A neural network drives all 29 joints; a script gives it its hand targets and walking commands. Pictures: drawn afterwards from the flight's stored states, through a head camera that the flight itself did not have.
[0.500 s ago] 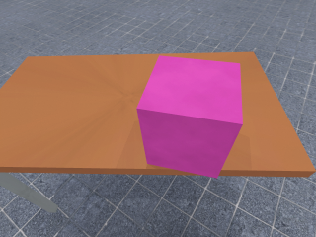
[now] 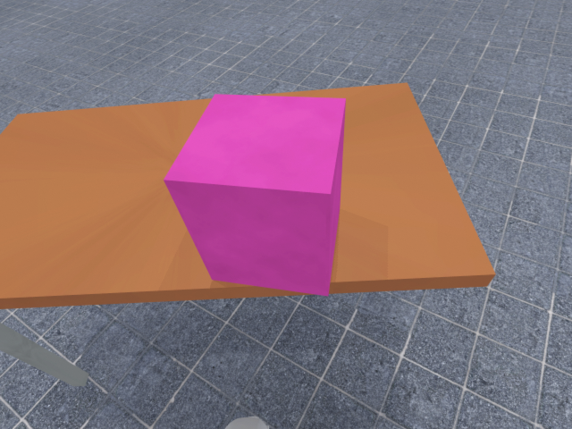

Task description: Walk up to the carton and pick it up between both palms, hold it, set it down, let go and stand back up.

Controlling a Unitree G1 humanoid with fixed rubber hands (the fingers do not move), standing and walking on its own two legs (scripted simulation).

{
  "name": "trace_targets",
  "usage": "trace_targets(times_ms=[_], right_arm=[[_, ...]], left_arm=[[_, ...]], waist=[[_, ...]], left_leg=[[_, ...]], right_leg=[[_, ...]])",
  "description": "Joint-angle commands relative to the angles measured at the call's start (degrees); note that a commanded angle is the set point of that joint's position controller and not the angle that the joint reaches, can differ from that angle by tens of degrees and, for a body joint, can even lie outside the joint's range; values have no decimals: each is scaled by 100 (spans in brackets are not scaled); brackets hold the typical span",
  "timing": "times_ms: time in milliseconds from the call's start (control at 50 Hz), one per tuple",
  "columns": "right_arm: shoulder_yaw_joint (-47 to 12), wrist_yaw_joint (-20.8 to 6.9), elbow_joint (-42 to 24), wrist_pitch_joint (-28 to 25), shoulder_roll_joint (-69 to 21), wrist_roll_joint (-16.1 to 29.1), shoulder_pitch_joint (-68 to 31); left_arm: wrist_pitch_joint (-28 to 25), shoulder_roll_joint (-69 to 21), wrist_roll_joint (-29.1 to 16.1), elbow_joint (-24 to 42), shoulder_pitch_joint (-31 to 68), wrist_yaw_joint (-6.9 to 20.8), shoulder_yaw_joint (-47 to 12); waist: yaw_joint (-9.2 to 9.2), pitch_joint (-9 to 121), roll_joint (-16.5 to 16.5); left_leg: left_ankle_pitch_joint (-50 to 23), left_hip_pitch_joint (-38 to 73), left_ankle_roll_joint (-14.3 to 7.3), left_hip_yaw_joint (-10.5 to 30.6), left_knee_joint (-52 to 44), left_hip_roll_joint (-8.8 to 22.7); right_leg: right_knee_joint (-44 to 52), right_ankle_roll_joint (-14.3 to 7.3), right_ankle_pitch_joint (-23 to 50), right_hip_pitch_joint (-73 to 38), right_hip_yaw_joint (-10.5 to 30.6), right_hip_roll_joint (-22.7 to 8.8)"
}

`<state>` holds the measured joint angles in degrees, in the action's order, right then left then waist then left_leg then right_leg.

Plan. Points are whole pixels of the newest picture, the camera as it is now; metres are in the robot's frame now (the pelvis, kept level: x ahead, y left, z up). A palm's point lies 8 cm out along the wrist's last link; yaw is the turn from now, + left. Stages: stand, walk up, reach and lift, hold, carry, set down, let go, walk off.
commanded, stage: walk up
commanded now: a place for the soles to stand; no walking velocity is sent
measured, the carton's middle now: (272, 197) +0.46 +0.05 +0.06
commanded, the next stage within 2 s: reach and lift in 1.16 s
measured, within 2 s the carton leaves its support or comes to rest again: neither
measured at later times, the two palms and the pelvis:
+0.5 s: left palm out of the picture +0.06 +0.34 -0.10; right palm out of the picture +0.06 -0.28 -0.10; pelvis -0.01 +0.03 +0.00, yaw +1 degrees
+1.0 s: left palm out of the picture +0.07 +0.34 -0.10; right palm out of the picture +0.07 -0.28 -0.10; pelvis -0.01 +0.03 +0.00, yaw +1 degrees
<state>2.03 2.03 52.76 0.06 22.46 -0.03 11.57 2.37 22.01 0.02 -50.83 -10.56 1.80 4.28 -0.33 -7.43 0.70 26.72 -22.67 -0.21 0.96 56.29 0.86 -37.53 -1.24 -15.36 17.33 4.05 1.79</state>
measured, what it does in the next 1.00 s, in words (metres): steps on the spot: left foot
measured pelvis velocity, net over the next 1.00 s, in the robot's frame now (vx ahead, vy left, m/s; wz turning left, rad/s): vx -0.01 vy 0.03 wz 0.01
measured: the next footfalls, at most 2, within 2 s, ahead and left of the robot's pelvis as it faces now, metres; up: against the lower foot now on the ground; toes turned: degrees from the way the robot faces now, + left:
left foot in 0.22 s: +0.03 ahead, +0.16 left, +0.00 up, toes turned +3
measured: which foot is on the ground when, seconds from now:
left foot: up 0.00-0.20, down 0.22-1.00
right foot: down 0.00-1.00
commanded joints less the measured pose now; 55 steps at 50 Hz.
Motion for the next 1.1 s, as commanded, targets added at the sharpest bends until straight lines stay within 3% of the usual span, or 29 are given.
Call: trace_targets(times_ms=[0,60,100,140,180,200,220,240,260,300,360,380,460,500,540,560,600,620,640,740,760,800,900,940,980,1000,1020,1040,1080], right_arm=[[341,-110,-75,-65,1057,-101,345],[321,-115,-141,-112,1071,-73,203],[266,-100,-45,-162,1042,-76,107],[304,-68,64,-171,1014,-64,484],[257,-33,112,-266,891,-50,479],[291,9,129,-328,1021,-108,453],[335,16,-20,-379,1363,-190,98],[305,-7,-23,-415,1389,-187,-251],[326,-70,-74,-416,1483,-128,-384],[243,-114,-192,-353,1323,-118,-570],[202,-156,-175,-305,1144,-73,-265],[217,-163,-50,-294,1209,-46,-75],[212,-150,5,-361,1278,-81,-431],[212,-160,-62,-370,1240,-98,-410],[184,-138,-42,-354,1169,-74,-342],[210,-168,-17,-345,1324,-55,-443],[180,-159,-79,-370,1198,-74,-503],[165,-133,-50,-375,1221,-64,-479],[187,-123,-57,-365,1227,-75,-367],[128,-124,-8,-338,1182,-25,-288],[143,-122,-15,-336,1151,-51,-449],[161,-125,-68,-340,1229,-8,-491],[167,-112,-50,-314,1127,-60,-412],[153,-150,-28,-308,1239,-30,-527],[181,-169,-62,-286,1224,-63,-464],[191,-146,-1,-279,1235,-69,-436],[164,-156,-89,-286,1218,-66,-585],[139,-146,-29,-293,1159,-113,-557],[155,-158,64,-309,1073,-42,-412]], left_arm=[[-276,1164,156,455,359,-134,364],[-329,1287,170,409,36,-163,356],[-279,1181,122,383,0,-154,328],[-244,1345,134,349,90,-128,273],[-167,1138,45,436,220,-123,154],[-192,909,-20,413,439,-116,81],[-243,658,-119,481,325,-104,40],[-253,628,-94,343,329,-91,4],[-261,968,-60,211,208,-66,90],[-293,945,35,91,144,-45,107],[-333,1062,70,70,355,-51,61],[-342,1127,94,109,545,-64,75],[-320,1046,2,-87,355,-32,9],[-330,1025,36,-53,353,-41,42],[-347,1031,14,-77,437,-38,-4],[-333,974,10,-53,238,-33,-21],[-352,921,-2,-75,415,-37,-49],[-350,1055,6,-119,434,-75,3],[-366,957,-17,-67,311,-82,-43],[-337,1082,7,-140,574,-76,6],[-326,994,-30,-192,435,-67,-28],[-317,1012,-10,-260,430,-102,-51],[-357,967,-4,-237,541,-89,-103],[-334,896,7,-223,517,-76,-62],[-327,976,4,-254,488,-61,-107],[-335,962,2,-167,614,-71,-57],[-316,870,14,-244,504,-69,-98],[-340,1006,25,-231,580,-82,-24],[-359,1080,49,-209,628,-67,-65]], waist=[[102,420,-553],[-76,1101,-832],[-163,973,-578],[4,792,-825],[200,822,-818],[212,1010,-414],[3,1007,215],[-130,922,553],[-145,934,157],[-124,741,455],[69,784,285],[89,613,-122],[-5,556,248],[-84,746,517],[-20,954,79],[-125,967,247],[-2,995,497],[24,1117,101],[-19,1107,268],[114,1267,130],[-25,1096,247],[-16,917,47],[74,1282,156],[-9,1128,35],[27,1090,273],[52,741,10],[19,709,498],[-11,772,125],[77,1096,-42]], left_leg=[[-32,-25,-39,67,-350,78],[296,-111,-108,50,-1270,50],[100,-12,-118,-77,-1662,-75],[0,711,-174,-148,-2177,-88],[-868,1509,-205,47,-3742,-30],[-1592,1859,-227,534,-3736,389],[-1754,1458,-465,1595,-3827,1152],[-1419,1231,-615,1836,-3926,1467],[-379,630,-842,1612,-3828,1445],[-488,396,-520,828,-3391,1001],[127,618,-291,532,-3358,440],[221,611,-325,576,-3416,431],[-84,475,-456,1088,-3781,841],[-330,497,-382,953,-3772,785],[-796,684,-355,864,-3608,734],[-502,735,-325,791,-3544,714],[-1324,883,-261,764,-3467,712],[-1593,849,-346,783,-3390,724],[-1785,858,-284,762,-3411,751],[-1659,868,-276,665,-3346,694],[-1493,803,-288,698,-3450,700],[-1221,732,-308,768,-3504,771],[-1462,928,-294,623,-3386,663],[-898,727,-337,819,-3516,772],[-517,878,-286,684,-3569,689],[-428,649,-315,781,-3606,704],[-343,629,-315,794,-3690,749],[-455,503,-356,808,-3660,734],[-749,892,-258,566,-3355,521]], right_leg=[[2202,-868,-1578,220,1709,-1036],[1900,-918,-1329,-907,1837,-1275],[1886,-835,-811,-1039,1701,-1197],[1667,-839,-452,-405,1669,-1286],[1306,-573,-226,-47,1360,-1075],[1060,-366,384,142,1106,-926],[446,-68,387,76,531,-328],[605,-3,-110,85,366,-268],[497,-6,-636,-482,162,-240],[1020,-89,-119,-818,297,-281],[1606,-299,-747,-280,1050,-746],[1654,-307,-1194,-267,925,-714],[1213,-91,-141,-371,639,-463],[1171,-139,104,-677,566,-491],[1150,-166,362,-763,564,-521],[1230,-200,262,-691,565,-511],[1128,-191,934,-769,506,-561],[1106,-194,1031,-907,502,-523],[1046,-207,1314,-857,527,-606],[1077,-158,1123,-960,464,-645],[1182,-136,936,-829,514,-617],[1100,-143,987,-825,485,-579],[1170,-189,1216,-890,542,-682],[1225,-150,674,-836,440,-528],[1329,-149,423,-564,562,-576],[1393,-137,58,-437,625,-550],[1426,-135,71,-484,548,-556],[1375,-118,27,-699,612,-524],[1524,-239,111,-711,721,-722]])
